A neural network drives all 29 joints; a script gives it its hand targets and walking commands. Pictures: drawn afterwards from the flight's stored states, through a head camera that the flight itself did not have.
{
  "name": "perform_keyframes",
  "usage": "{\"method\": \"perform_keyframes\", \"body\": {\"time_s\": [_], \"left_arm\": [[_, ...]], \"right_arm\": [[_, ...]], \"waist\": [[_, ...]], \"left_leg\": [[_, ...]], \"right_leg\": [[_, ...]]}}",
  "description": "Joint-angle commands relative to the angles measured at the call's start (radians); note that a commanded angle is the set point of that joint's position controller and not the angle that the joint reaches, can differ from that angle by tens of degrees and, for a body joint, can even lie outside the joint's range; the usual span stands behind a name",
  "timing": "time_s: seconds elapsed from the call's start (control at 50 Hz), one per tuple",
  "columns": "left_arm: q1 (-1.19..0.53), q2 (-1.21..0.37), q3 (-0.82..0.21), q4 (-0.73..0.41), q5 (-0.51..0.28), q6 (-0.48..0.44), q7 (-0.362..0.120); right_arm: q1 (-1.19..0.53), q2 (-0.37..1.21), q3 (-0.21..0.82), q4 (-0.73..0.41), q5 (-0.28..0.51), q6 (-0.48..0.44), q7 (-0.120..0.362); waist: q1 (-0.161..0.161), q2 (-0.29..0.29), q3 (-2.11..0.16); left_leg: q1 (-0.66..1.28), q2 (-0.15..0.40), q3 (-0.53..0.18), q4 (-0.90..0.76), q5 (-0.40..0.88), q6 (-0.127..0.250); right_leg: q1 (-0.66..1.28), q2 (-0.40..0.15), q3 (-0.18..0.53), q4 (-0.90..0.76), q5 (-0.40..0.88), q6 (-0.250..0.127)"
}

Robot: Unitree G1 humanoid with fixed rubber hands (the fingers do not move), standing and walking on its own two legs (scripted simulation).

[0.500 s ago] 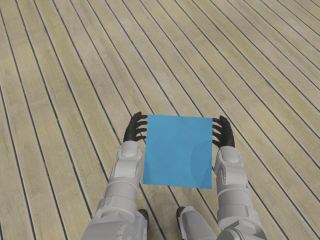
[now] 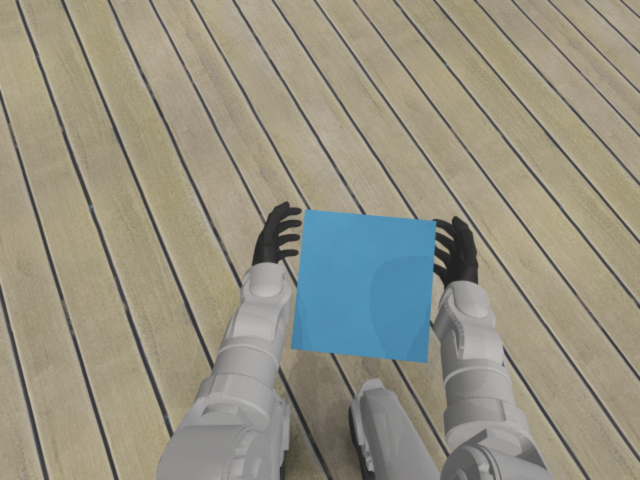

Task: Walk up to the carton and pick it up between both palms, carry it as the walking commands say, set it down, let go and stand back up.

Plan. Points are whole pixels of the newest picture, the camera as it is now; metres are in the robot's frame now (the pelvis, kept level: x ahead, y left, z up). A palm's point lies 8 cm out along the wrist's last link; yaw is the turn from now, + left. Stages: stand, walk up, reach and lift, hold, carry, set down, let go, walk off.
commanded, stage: set down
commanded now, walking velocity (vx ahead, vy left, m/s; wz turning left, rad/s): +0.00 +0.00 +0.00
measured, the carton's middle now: (357, 284) +0.38 -0.07 -0.16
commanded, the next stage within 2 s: none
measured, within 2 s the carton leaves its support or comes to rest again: neither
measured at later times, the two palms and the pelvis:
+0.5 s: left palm (279, 261) +0.42 +0.04 -0.15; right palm (441, 276) +0.38 -0.20 -0.14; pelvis -0.02 +0.01 -0.08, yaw +0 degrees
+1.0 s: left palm (289, 263) +0.45 +0.03 -0.24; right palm (429, 276) +0.40 -0.21 -0.23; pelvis -0.04 +0.00 -0.15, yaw +0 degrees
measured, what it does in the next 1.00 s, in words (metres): lowers itself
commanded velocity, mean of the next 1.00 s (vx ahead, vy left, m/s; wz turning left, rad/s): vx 0.00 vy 0.00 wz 0.00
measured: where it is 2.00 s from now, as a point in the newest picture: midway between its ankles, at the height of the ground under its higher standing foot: (322, 463)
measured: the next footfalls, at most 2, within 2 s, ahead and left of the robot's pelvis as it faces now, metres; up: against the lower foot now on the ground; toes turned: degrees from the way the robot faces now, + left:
none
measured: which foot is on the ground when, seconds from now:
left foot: down 0.00-1.00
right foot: down 0.00-1.00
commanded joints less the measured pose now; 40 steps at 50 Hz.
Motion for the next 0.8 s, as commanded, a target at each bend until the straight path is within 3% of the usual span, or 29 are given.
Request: {"method": "perform_keyframes", "body": {"time_s": [0.0, 0.02, 0.04, 0.06, 0.08, 0.12, 0.14, 0.16, 0.18, 0.22, 0.24, 0.26, 0.28, 0.3, 0.32, 0.34, 0.36, 0.4, 0.42, 0.44, 0.46, 0.48, 0.5, 0.6, 0.62, 0.66, 0.72, 0.76, 0.78], "left_arm": [[-0.434, -0.918, -0.440, 0.071, -0.041, -0.027, -0.154], [-0.499, -0.922, -0.448, 0.052, -0.065, -0.034, -0.155], [-0.494, -0.906, -0.456, 0.021, -0.073, -0.034, -0.158], [-0.504, -0.901, -0.436, 0.053, -0.051, -0.026, -0.159], [-0.476, -0.883, -0.407, 0.076, -0.032, -0.015, -0.156], [-0.558, -0.911, -0.441, 0.042, -0.066, -0.023, -0.155], [-0.517, -0.909, -0.404, 0.090, -0.047, -0.013, -0.148], [-0.551, -0.905, -0.416, 0.060, -0.067, -0.017, -0.150], [-0.546, -0.900, -0.422, 0.053, -0.065, -0.015, -0.140], [-0.617, -0.918, -0.435, 0.042, -0.093, -0.016, -0.133], [-0.623, -0.878, -0.397, 0.068, -0.071, -0.016, -0.129], [-0.618, -0.906, -0.412, 0.064, -0.076, -0.009, -0.127], [-0.597, -0.909, -0.419, 0.061, -0.091, -0.009, -0.130], [-0.606, -0.910, -0.398, 0.095, -0.074, 0.000, -0.129], [-0.656, -0.905, -0.408, 0.058, -0.091, -0.007, -0.130], [-0.673, -0.902, -0.413, 0.054, -0.099, 0.000, -0.137], [-0.658, -0.912, -0.376, 0.098, -0.065, 0.006, -0.133], [-0.744, -0.891, -0.398, 0.062, -0.099, 0.010, -0.126], [-0.723, -0.912, -0.392, 0.079, -0.101, 0.014, -0.129], [-0.750, -0.900, -0.372, 0.099, -0.098, 0.017, -0.131], [-0.739, -0.892, -0.367, 0.101, -0.080, 0.016, -0.128], [-0.745, -0.897, -0.343, 0.128, -0.080, 0.023, -0.130], [-0.771, -0.878, -0.359, 0.068, -0.098, 0.016, -0.132], [-0.807, -0.869, -0.318, 0.129, -0.069, 0.035, -0.136], [-0.811, -0.852, -0.315, 0.132, -0.073, 0.040, -0.136], [-0.870, -0.874, -0.326, 0.091, -0.098, 0.032, -0.143], [-0.859, -0.830, -0.298, 0.130, -0.082, 0.042, -0.143], [-0.902, -0.853, -0.307, 0.129, -0.093, 0.046, -0.139], [-0.924, -0.872, -0.331, 0.114, -0.104, 0.045, -0.139]], "right_arm": [[-0.568, 0.799, 0.534, 0.006, 0.059, -0.014, 0.222], [-0.572, 0.804, 0.513, 0.056, 0.045, -0.006, 0.220], [-0.517, 0.831, 0.526, 0.067, 0.040, 0.004, 0.215], [-0.535, 0.814, 0.504, 0.056, 0.042, 0.004, 0.217], [-0.540, 0.800, 0.487, 0.067, 0.031, 0.011, 0.220], [-0.576, 0.798, 0.488, 0.052, 0.041, 0.009, 0.223], [-0.576, 0.785, 0.481, 0.072, 0.042, 0.010, 0.222], [-0.581, 0.804, 0.490, 0.056, 0.047, 0.012, 0.222], [-0.613, 0.797, 0.516, 0.031, 0.065, 0.013, 0.222], [-0.634, 0.784, 0.499, 0.062, 0.062, 0.020, 0.217], [-0.647, 0.812, 0.489, 0.090, 0.067, 0.027, 0.212], [-0.626, 0.786, 0.471, 0.089, 0.042, 0.028, 0.211], [-0.650, 0.805, 0.507, 0.067, 0.066, 0.026, 0.209], [-0.677, 0.783, 0.476, 0.079, 0.062, 0.031, 0.215], [-0.698, 0.798, 0.488, 0.072, 0.076, 0.032, 0.220], [-0.701, 0.772, 0.466, 0.082, 0.060, 0.039, 0.227], [-0.698, 0.797, 0.457, 0.108, 0.057, 0.045, 0.222], [-0.736, 0.762, 0.442, 0.100, 0.052, 0.048, 0.221], [-0.747, 0.784, 0.444, 0.103, 0.053, 0.051, 0.221], [-0.752, 0.761, 0.430, 0.112, 0.042, 0.053, 0.215], [-0.776, 0.778, 0.434, 0.084, 0.055, 0.049, 0.220], [-0.771, 0.780, 0.412, 0.115, 0.039, 0.058, 0.220], [-0.788, 0.788, 0.429, 0.102, 0.054, 0.064, 0.226], [-0.837, 0.776, 0.393, 0.135, 0.040, 0.084, 0.231], [-0.877, 0.766, 0.419, 0.099, 0.057, 0.086, 0.231], [-0.859, 0.789, 0.390, 0.144, 0.035, 0.096, 0.232], [-0.927, 0.776, 0.408, 0.105, 0.067, 0.096, 0.236], [-0.902, 0.794, 0.402, 0.141, 0.058, 0.108, 0.233], [-0.923, 0.792, 0.411, 0.125, 0.072, 0.110, 0.237]], "waist": [[-0.018, 0.085, -0.729], [-0.056, 0.009, -0.707], [-0.042, -0.015, -0.749], [-0.064, 0.061, -0.737], [-0.041, 0.051, -0.745], [-0.064, 0.064, -0.746], [-0.023, 0.076, -0.744], [-0.062, 0.037, -0.750], [-0.024, 0.050, -0.808], [-0.056, 0.041, -0.801], [-0.034, 0.046, -0.754], [-0.061, 0.057, -0.795], [-0.028, 0.045, -0.804], [-0.056, 0.076, -0.799], [-0.041, 0.041, -0.782], [-0.067, 0.043, -0.767], [-0.044, 0.072, -0.791], [-0.073, 0.081, -0.797], [-0.057, 0.061, -0.790], [-0.095, 0.038, -0.787], [-0.053, 0.083, -0.817], [-0.084, 0.042, -0.807], [-0.047, 0.033, -0.823], [-0.065, 0.070, -0.822], [-0.039, 0.051, -0.861], [-0.098, 0.036, -0.881], [-0.024, 0.068, -0.870], [-0.062, 0.046, -0.899], [-0.057, 0.100, -0.898]], "left_leg": [[0.447, -0.113, 0.026, -0.063, 0.169, -0.019], [0.415, -0.107, -0.004, -0.056, 0.143, -0.010], [0.419, -0.118, 0.021, -0.038, 0.165, -0.012], [0.391, -0.108, 0.020, -0.022, 0.175, -0.013], [0.386, -0.114, 0.018, 0.000, 0.200, -0.022], [0.385, -0.110, 0.016, -0.006, 0.151, -0.018], [0.389, -0.115, 0.021, 0.011, 0.173, -0.025], [0.373, -0.112, 0.017, 0.023, 0.148, -0.018], [0.383, -0.118, 0.033, 0.056, 0.162, -0.022], [0.368, -0.119, 0.032, 0.065, 0.118, -0.023], [0.314, -0.118, 0.048, 0.088, 0.099, -0.021], [0.323, -0.128, 0.052, 0.094, 0.102, -0.025], [0.360, -0.129, 0.032, 0.082, 0.107, -0.018], [0.345, -0.119, 0.035, 0.100, 0.121, -0.024], [0.312, -0.119, 0.043, 0.124, 0.109, -0.026], [0.277, -0.127, 0.037, 0.109, 0.105, -0.028], [0.280, -0.129, 0.054, 0.136, 0.093, -0.020], [0.261, -0.129, 0.060, 0.169, 0.066, -0.034], [0.261, -0.132, 0.054, 0.157, 0.061, -0.031], [0.235, -0.129, 0.047, 0.170, 0.054, -0.026], [0.243, -0.131, 0.061, 0.184, 0.074, -0.027], [0.217, -0.138, 0.057, 0.188, 0.050, -0.020], [0.221, -0.143, 0.066, 0.201, 0.079, -0.026], [0.150, -0.141, 0.086, 0.245, 0.051, -0.028], [0.137, -0.139, 0.090, 0.280, 0.053, -0.022], [0.127, -0.141, 0.082, 0.275, 0.021, -0.022], [0.073, -0.146, 0.103, 0.315, 0.049, -0.021], [0.069, -0.140, 0.114, 0.327, 0.021, -0.022], [0.072, -0.137, 0.113, 0.330, 0.026, -0.024]], "right_leg": [[0.261, 0.120, -0.049, -0.041, 0.255, -0.007], [0.253, 0.118, -0.053, -0.027, 0.239, -0.002], [0.306, 0.122, -0.051, -0.036, 0.266, 0.001], [0.236, 0.120, -0.049, -0.002, 0.290, -0.002], [0.208, 0.120, -0.056, 0.021, 0.289, 0.000], [0.186, 0.122, -0.060, 0.037, 0.254, -0.002], [0.147, 0.125, -0.063, 0.040, 0.246, -0.004], [0.168, 0.123, -0.059, 0.048, 0.242, -0.004], [0.162, 0.129, -0.064, 0.076, 0.245, -0.006], [0.144, 0.132, -0.069, 0.091, 0.204, -0.002], [0.117, 0.127, -0.061, 0.098, 0.197, -0.003], [0.134, 0.131, -0.072, 0.101, 0.206, -0.002], [0.122, 0.133, -0.085, 0.129, 0.196, 0.002], [0.071, 0.131, -0.079, 0.138, 0.203, 0.003], [0.100, 0.131, -0.066, 0.136, 0.201, 0.000], [0.080, 0.128, -0.080, 0.144, 0.200, 0.005], [0.060, 0.133, -0.075, 0.156, 0.195, 0.000], [0.025, 0.131, -0.073, 0.178, 0.160, -0.006], [0.039, 0.132, -0.091, 0.177, 0.153, 0.000], [-0.003, 0.138, -0.094, 0.193, 0.147, 0.003], [-0.010, 0.135, -0.093, 0.212, 0.165, -0.002], [0.006, 0.135, -0.093, 0.203, 0.153, 0.004], [0.016, 0.134, -0.098, 0.221, 0.164, 0.007], [-0.056, 0.136, -0.106, 0.264, 0.156, 0.011], [-0.042, 0.133, -0.094, 0.277, 0.148, 0.013], [-0.050, 0.129, -0.107, 0.289, 0.135, 0.013], [-0.101, 0.127, -0.095, 0.312, 0.146, 0.014], [-0.066, 0.131, -0.105, 0.321, 0.139, 0.012], [-0.095, 0.127, -0.107, 0.340, 0.151, 0.009]]}}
